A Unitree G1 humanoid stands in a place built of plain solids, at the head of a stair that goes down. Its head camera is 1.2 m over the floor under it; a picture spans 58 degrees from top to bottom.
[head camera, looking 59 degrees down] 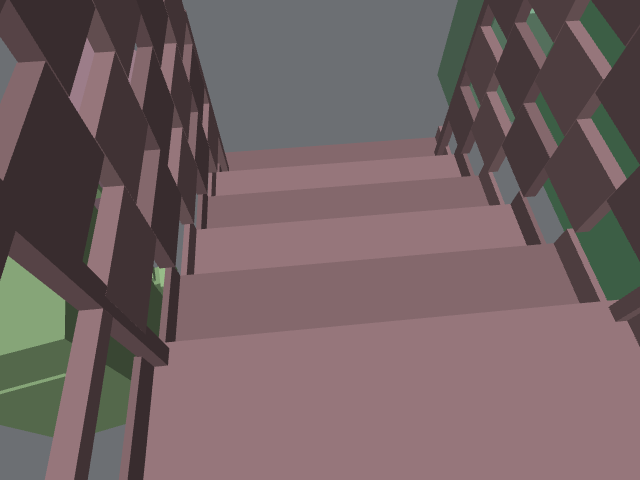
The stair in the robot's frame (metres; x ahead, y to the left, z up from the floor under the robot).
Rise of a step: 0.17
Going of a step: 0.30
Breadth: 1.40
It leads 6 degrees to the left of straight ahead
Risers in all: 6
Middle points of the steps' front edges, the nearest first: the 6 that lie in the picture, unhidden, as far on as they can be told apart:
0.45 -0.21 0.00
0.75 -0.18 -0.17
1.04 -0.15 -0.34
1.34 -0.13 -0.51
1.64 -0.10 -0.68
1.94 -0.07 -0.85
